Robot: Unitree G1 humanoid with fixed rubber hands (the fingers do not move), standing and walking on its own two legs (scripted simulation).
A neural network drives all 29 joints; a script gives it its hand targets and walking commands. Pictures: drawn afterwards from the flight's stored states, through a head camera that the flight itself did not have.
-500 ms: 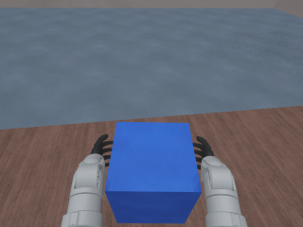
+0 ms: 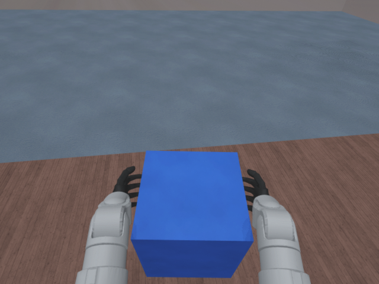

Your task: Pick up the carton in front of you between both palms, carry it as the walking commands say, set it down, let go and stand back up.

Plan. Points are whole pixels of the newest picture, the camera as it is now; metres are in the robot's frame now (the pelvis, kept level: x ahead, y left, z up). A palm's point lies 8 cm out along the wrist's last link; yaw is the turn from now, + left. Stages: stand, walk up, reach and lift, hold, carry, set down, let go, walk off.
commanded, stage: carry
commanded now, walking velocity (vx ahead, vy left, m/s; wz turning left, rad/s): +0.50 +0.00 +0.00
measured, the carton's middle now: (190, 217) +0.29 +0.00 -0.02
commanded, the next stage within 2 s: none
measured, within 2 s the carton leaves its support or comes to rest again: neither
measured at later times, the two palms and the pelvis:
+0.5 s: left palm (128, 140) +0.46 +0.16 +0.08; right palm (240, 143) +0.46 -0.14 +0.08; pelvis +0.20 +0.02 -0.01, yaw -3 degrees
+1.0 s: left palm (156, 92) +0.76 +0.12 +0.06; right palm (236, 92) +0.78 -0.18 +0.06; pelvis +0.51 -0.05 +0.00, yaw +2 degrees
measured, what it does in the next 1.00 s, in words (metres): walks ahead: left foot, then right foot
